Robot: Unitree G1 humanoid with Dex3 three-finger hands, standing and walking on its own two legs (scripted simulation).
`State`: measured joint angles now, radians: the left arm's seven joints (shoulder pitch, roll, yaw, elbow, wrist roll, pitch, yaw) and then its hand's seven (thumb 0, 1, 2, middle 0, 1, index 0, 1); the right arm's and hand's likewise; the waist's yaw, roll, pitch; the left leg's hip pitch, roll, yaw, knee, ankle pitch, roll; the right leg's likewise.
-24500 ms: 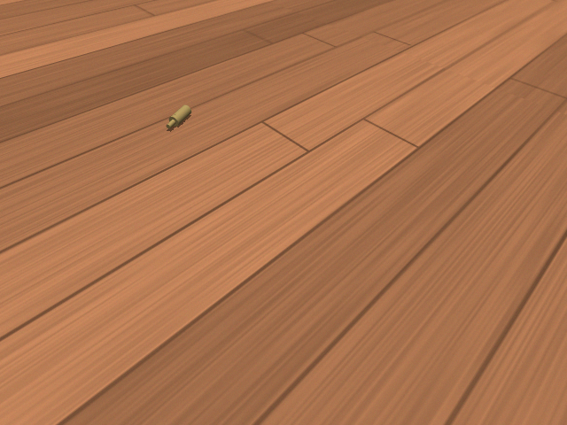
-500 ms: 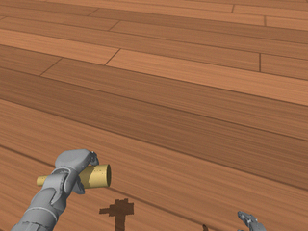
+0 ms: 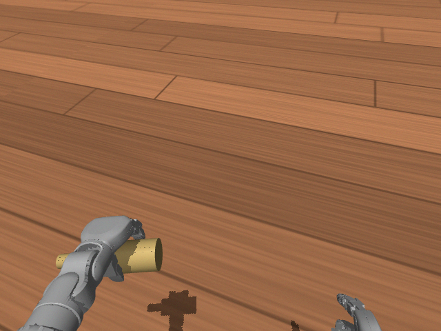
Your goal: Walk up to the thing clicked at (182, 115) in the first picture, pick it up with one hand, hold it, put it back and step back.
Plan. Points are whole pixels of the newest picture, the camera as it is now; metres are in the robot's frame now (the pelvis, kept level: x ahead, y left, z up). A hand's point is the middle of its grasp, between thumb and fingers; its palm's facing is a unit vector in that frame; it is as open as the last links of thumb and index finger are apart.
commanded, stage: hold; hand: left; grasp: from above
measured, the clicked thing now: (109, 257) +0.30 +0.25 -0.06
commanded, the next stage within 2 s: crouch in 0.54 s
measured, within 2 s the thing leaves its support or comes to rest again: neither
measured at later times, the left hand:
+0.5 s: hand (111, 251) +0.30 +0.23 -0.03, palm faces -0.43 -0.05 -0.90, open 9.3 cm
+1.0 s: hand (120, 264) +0.30 +0.23 -0.09, palm faces -0.46 -0.02 -0.89, open 9.3 cm
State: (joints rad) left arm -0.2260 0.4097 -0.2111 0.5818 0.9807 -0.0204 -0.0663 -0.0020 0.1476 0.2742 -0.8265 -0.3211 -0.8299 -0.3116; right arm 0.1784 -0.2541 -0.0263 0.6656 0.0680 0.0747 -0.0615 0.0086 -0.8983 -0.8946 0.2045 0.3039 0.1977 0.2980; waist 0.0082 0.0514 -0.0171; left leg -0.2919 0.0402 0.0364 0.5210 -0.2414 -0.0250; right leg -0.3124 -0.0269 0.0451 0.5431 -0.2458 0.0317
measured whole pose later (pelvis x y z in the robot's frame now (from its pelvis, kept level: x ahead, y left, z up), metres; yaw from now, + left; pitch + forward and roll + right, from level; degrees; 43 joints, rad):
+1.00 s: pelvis +0.00 +0.00 -0.01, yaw +1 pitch +6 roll +0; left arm -0.31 0.39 -0.20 0.84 1.08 -0.09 0.13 0.00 0.13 0.30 -0.81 -0.37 -0.82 -0.36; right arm 0.17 -0.25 -0.04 0.68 0.04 0.10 -0.04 0.01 -0.89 -0.90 0.21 0.30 0.20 0.30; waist -0.02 0.01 -0.03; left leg -0.47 0.04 0.01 0.66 -0.29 -0.02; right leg -0.48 -0.03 0.03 0.66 -0.30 0.03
